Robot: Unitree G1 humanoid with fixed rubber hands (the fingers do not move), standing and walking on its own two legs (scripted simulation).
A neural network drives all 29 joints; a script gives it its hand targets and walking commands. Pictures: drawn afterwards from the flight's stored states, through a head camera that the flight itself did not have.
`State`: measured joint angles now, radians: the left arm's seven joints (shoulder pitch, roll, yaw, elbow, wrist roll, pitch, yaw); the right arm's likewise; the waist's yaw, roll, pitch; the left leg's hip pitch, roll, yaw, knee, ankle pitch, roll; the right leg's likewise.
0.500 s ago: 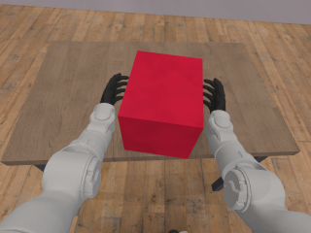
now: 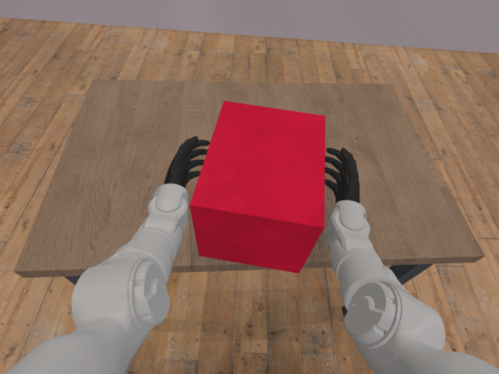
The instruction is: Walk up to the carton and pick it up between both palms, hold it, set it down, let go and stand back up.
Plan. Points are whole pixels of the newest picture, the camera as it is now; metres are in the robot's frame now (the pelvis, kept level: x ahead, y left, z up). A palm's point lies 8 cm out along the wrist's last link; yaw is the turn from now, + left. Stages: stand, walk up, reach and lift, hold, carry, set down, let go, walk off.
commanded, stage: reach and lift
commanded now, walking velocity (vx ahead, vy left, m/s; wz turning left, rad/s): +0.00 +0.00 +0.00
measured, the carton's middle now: (261, 186) +0.44 -0.03 +0.00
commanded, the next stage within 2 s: none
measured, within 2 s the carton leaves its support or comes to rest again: leaves its support in 0.72 s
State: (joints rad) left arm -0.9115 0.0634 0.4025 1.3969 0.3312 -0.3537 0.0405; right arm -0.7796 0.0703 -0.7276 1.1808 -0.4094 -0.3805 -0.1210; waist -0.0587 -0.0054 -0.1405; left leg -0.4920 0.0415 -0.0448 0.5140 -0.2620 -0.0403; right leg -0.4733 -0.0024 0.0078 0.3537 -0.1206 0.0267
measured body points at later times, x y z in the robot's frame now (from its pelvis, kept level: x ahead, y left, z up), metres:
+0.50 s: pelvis +0.00 +0.00 +0.00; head +0.06 +0.02 +0.45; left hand +0.44 +0.12 +0.04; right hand +0.40 -0.17 +0.04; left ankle -0.02 +0.13 -0.74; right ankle +0.02 -0.15 -0.74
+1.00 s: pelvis -0.01 -0.01 +0.00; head +0.05 +0.01 +0.45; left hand +0.43 +0.11 +0.05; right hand +0.40 -0.18 +0.06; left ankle -0.02 +0.12 -0.74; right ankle +0.02 -0.15 -0.74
